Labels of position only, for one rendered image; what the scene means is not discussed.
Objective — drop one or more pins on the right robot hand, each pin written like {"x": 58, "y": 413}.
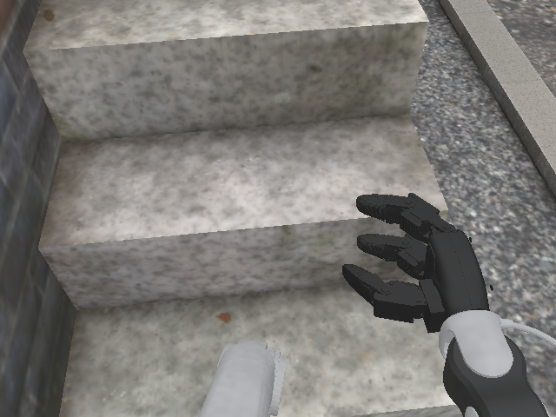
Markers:
{"x": 450, "y": 278}

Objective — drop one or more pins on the left robot shin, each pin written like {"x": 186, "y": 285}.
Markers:
{"x": 224, "y": 349}

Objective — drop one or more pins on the right robot forearm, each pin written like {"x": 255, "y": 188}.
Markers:
{"x": 485, "y": 371}

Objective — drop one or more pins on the left robot thigh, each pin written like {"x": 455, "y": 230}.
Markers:
{"x": 247, "y": 382}

